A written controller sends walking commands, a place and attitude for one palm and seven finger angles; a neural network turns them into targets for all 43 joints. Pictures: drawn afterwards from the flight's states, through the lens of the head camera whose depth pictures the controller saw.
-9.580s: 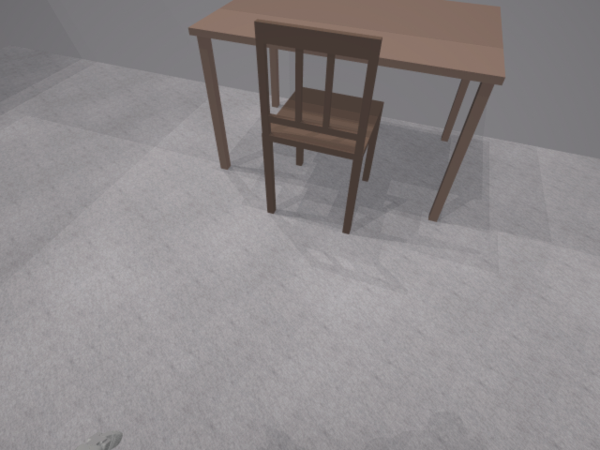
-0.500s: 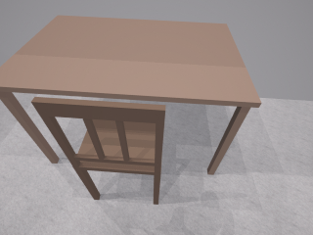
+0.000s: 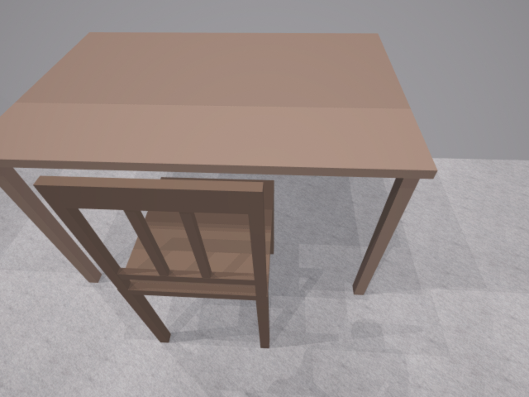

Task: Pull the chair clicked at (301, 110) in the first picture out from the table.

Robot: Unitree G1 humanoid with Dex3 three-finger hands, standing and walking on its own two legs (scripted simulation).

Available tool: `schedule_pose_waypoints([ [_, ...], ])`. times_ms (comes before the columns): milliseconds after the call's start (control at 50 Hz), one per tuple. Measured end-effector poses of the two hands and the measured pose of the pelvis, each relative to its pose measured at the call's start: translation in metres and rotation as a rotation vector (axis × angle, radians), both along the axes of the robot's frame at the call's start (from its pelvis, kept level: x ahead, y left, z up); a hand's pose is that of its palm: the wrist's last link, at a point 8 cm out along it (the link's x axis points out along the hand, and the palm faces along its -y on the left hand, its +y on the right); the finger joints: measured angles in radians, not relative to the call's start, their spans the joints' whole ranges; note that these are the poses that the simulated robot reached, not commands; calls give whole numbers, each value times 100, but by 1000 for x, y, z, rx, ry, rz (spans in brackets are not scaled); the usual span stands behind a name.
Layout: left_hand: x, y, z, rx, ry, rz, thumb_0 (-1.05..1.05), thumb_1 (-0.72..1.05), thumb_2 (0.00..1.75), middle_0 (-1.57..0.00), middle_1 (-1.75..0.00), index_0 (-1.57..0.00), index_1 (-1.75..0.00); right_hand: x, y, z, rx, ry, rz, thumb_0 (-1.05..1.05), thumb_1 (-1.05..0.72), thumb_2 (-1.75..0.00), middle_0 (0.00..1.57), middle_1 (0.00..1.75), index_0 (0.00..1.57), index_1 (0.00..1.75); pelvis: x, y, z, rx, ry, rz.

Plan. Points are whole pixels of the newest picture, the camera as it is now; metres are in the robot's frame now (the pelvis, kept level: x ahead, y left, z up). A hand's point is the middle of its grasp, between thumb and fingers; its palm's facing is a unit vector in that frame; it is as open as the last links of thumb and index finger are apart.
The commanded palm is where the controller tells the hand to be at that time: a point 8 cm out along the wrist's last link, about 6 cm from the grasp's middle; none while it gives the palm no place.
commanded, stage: look again from close up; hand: left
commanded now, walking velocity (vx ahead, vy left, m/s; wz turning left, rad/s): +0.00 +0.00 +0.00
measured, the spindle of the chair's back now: (149, 243) +0.43 +0.29 -0.11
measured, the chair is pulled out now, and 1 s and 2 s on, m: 0.00 0.00 0.00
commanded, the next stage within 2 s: raise the hand toward the chair's back in 0.76 s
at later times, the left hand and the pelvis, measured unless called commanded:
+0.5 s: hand out of the picture -0.01 +0.14 -0.17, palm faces +0.02 -0.98 -0.19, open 7.4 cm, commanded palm none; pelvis +0.00 -0.03 +0.00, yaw +0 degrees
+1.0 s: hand out of the picture +0.09 +0.18 -0.09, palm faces +0.24 -0.94 -0.24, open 7.4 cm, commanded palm +0.08 +0.19 -0.07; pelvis -0.02 -0.02 +0.00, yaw +1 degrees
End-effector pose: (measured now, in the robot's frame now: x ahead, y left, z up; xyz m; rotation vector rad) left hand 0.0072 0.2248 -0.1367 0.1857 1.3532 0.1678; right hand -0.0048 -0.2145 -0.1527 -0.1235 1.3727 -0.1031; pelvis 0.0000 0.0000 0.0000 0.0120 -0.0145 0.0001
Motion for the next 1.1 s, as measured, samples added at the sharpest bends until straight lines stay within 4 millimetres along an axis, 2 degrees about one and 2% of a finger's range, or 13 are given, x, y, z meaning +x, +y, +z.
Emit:
schedule_pose_waypoints([
  [180, 2, -13, 1, -1, -3, 2, 1, 92, 89, -20, -30, -20, -30, 1, -14, 1, -1, 18, 2, 1, -91, -90, 20, 30, 20, 30, 1, -15, 1, 1, 0, 3],
  [460, -22, -36, -3, -34, 39, 17, 0, 91, 89, -20, -30, -20, -30, -5, -27, 5, -6, 37, 2, 1, -91, -90, 20, 30, 20, 30, -3, -29, 3, -3, -1, 7],
  [640, -31, -44, -5, -53, 49, 24, 0, 91, 89, -20, -30, -20, -30, -13, -26, 6, -4, 47, -6, 1, -91, -90, 20, 30, 20, 30, -6, -32, 3, -7, -2, 6],
  [880, -37, -41, -6, -49, 38, 24, 0, 91, 89, -20, -30, -20, -30, -28, -14, 6, 15, 60, -17, 1, -91, -90, 20, 30, 20, 30, -12, -28, 3, -14, -2, 7],
  [920, -19, -27, 10, -15, -83, 83, 3, 94, 89, -20, -30, -20, -30, -24, -20, 8, -21, -14, -11, 2, -92, -90, 20, 30, 20, 30, -16, -26, 1, -16, -8, -2],
  [960, 15, -9, 41, 54, -330, 97, 5, 96, 89, -20, -30, -20, -29, -11, -30, 11, -55, -148, -19, 3, -93, -90, 20, 30, 21, 30, -18, -22, 0, -13, -4, 4],
  [1000, 54, -2, 74, 78, -551, 92, 5, 94, 88, -20, -30, -20, -29, 10, -39, 15, -80, -285, -24, 3, -93, -90, 20, 30, 21, 30, -22, -17, -3, -12, 1, 19],
  [1060, 113, -12, 116, 37, -887, 6, 4, 89, 86, -19, -29, -19, -28, 49, -52, 25, -121, -500, -4, 3, -93, -90, 20, 30, 21, 30, -32, -12, -10, -9, 34, 34],
  [1100, 144, -27, 131, -44, -1083, -52, 3, 85, 85, -18, -28, -18, -28, 75, -58, 37, -146, -630, 18, 3, -92, -90, 20, 30, 20, 30, -39, -11, -19, -3, 78, 27],
])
